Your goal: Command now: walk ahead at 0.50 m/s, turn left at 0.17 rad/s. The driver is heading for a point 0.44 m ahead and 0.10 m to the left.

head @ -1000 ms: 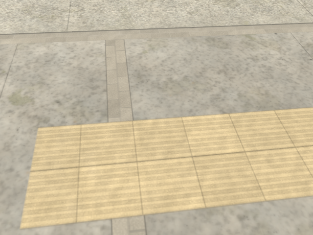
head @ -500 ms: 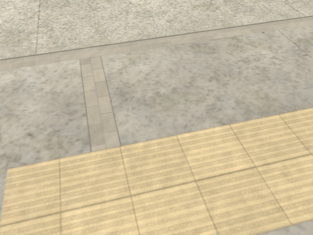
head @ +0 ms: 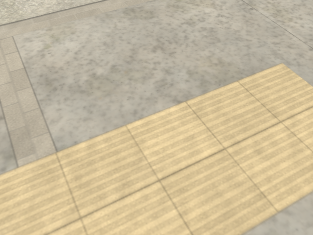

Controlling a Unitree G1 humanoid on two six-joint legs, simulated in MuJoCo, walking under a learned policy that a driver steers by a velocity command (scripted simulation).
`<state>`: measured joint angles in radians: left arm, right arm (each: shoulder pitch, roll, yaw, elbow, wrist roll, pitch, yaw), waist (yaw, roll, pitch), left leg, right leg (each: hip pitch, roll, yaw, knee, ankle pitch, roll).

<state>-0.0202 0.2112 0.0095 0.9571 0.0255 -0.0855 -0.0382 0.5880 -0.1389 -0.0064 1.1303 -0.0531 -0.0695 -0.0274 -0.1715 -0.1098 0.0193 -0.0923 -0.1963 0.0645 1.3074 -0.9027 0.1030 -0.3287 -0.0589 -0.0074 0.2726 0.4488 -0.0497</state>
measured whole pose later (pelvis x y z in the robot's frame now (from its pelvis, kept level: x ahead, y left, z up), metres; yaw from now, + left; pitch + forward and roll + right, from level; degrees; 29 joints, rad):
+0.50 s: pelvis +0.30 +0.06 -0.06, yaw +12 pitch +0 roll -1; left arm 0.29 0.20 0.03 0.98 0.02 -0.05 0.01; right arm 0.15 -0.21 -0.04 0.94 -0.01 -0.06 0.00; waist 0.01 -0.02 0.07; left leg -0.42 -0.06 0.04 0.62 -0.21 0.10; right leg -0.40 -0.01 -0.06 1.27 -0.47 -0.04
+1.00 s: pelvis +0.39 +0.05 -0.05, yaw +13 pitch -1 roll +0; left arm 0.26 0.13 -0.01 1.07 0.01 -0.02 0.04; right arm 0.27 -0.16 -0.01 1.07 -0.01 -0.01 -0.03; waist -0.02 0.02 0.03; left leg -0.14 -0.06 0.00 0.42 -0.25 0.06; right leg -0.22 0.01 -0.03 0.43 -0.19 -0.03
